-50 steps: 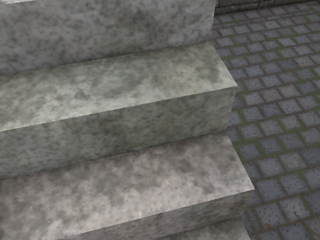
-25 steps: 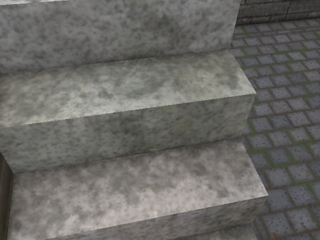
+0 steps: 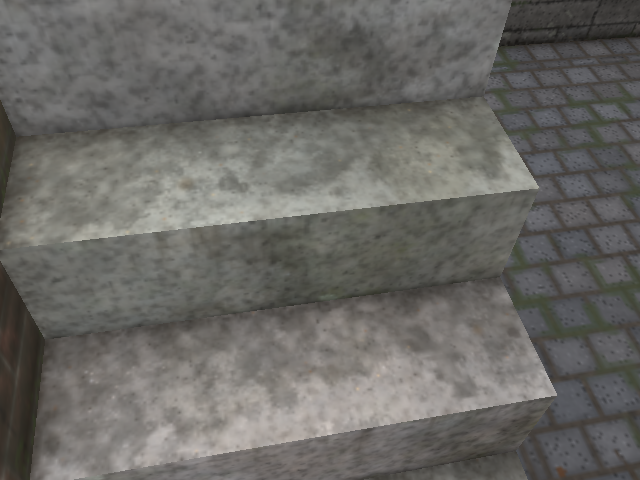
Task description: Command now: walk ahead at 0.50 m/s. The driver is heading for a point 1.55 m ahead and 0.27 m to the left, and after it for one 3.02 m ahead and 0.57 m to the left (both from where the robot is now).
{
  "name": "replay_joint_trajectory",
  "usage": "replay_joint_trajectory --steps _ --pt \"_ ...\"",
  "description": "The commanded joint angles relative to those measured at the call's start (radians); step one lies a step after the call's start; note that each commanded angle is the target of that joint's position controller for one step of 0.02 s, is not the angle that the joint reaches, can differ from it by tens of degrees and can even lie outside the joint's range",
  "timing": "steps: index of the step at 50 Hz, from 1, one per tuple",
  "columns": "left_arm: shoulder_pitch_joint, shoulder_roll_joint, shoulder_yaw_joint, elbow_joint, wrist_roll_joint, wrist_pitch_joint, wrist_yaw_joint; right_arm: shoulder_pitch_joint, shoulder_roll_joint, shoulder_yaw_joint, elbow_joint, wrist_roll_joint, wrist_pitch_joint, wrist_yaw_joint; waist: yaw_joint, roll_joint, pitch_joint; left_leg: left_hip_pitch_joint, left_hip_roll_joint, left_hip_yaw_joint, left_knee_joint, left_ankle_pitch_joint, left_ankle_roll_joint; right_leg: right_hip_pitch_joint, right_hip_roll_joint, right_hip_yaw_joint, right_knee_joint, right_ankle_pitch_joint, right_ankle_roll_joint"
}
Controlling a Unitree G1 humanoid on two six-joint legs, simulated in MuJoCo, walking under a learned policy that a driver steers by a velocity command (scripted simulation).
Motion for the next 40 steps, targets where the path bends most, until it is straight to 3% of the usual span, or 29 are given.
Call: replay_joint_trajectory --steps 1,19,20,24,25,32,33,40 --pt "-0.026 0.068 0.014 -0.063 0.001 -0.013 0.003 -0.016 -0.089 -0.021 -0.062 0.0 -0.012 -0.002 -0.001 0.057 -0.076 0.087 0.222 -0.173 -0.004 0.381 -0.076 -0.022 -0.087 0.083 -0.008 0.162 -0.027" --pt "-0.041 0.071 0.017 -0.072 0.005 -0.017 0.004 -0.027 -0.089 -0.023 -0.058 0.002 -0.013 0.0 0.0 0.042 -0.081 0.076 0.213 -0.169 0.01 0.365 -0.064 0.007 -0.098 0.086 -0.01 0.217 -0.034" --pt "-0.059 0.067 0.01 -0.067 0.004 -0.015 -0.002 -0.052 -0.085 -0.011 -0.068 0.003 -0.009 0.005 -0.005 0.034 -0.094 0.071 0.228 -0.173 0.01 0.361 -0.055 0.019 -0.098 0.097 -0.022 0.219 -0.04" --pt "-0.053 0.074 0.008 -0.055 0.004 -0.015 -0.001 -0.06 -0.096 -0.002 -0.066 0.001 -0.005 0.004 -0.002 0.057 -0.092 0.064 0.232 -0.185 0.023 0.377 -0.051 0.026 -0.097 0.098 -0.02 0.208 -0.051" --pt "-0.05 0.085 0.008 -0.055 0.013 -0.015 -0.005 -0.045 -0.085 0.006 -0.059 0.003 -0.008 0.001 -0.01 0.058 -0.077 0.053 0.232 -0.183 0.023 0.362 -0.054 0.029 -0.1 0.105 -0.037 0.224 -0.044" --pt "-0.076 0.095 0.009 -0.04 0.013 -0.022 -0.019 -0.041 -0.101 0.009 -0.049 0.004 -0.014 0.01 -0.017 0.056 -0.084 0.04 0.226 -0.174 0.013 0.317 -0.061 0.071 -0.107 0.106 -0.045 0.284 -0.048" --pt "-0.059 0.099 0.014 -0.028 0.023 -0.019 -0.022 -0.036 -0.1 0.012 -0.038 0.003 -0.016 0.013 -0.012 0.06 -0.098 0.048 0.226 -0.165 0.012 0.322 -0.053 0.083 -0.106 0.105 -0.045 0.274 -0.048" --pt "-0.071 0.103 0.018 -0.01 0.021 -0.017 -0.027 -0.039 -0.109 0.016 -0.02 0.004 -0.018 0.015 -0.014 0.05 -0.073 0.039 0.23 -0.167 0.007 0.316 -0.051 0.082 -0.104 0.105 -0.056 0.269 -0.048"
Keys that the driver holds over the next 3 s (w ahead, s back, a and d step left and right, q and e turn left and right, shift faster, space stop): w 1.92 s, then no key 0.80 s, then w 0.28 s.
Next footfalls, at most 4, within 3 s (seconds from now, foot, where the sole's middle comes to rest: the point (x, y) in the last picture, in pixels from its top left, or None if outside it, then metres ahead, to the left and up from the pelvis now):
none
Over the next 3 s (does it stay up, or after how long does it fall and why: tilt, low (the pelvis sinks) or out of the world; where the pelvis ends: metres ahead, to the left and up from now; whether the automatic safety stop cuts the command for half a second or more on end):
stays up -0.01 -0.02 0.00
